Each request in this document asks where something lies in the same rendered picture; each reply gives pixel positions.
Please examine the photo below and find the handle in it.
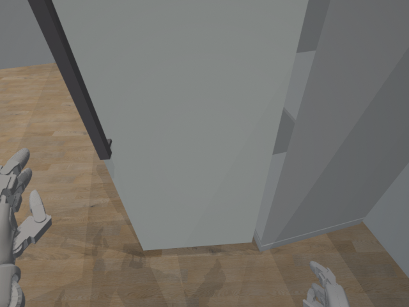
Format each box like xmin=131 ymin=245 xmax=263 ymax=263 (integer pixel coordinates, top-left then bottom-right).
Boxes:
xmin=28 ymin=0 xmax=112 ymax=160

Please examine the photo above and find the left robot forearm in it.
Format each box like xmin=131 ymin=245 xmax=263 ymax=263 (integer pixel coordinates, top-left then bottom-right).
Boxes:
xmin=0 ymin=264 xmax=25 ymax=307

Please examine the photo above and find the left robot hand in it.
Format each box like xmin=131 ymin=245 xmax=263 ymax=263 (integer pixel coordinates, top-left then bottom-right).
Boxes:
xmin=0 ymin=148 xmax=52 ymax=265

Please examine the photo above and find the fridge door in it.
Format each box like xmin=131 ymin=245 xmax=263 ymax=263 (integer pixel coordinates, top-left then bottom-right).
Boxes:
xmin=52 ymin=0 xmax=309 ymax=251

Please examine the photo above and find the right robot hand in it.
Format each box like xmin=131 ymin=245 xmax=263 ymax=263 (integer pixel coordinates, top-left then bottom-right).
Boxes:
xmin=303 ymin=261 xmax=351 ymax=307

